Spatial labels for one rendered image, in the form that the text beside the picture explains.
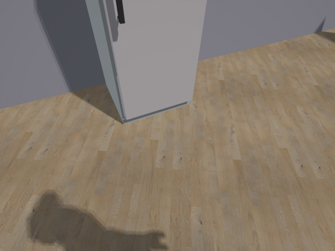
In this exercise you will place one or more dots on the fridge door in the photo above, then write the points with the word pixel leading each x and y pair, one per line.
pixel 155 51

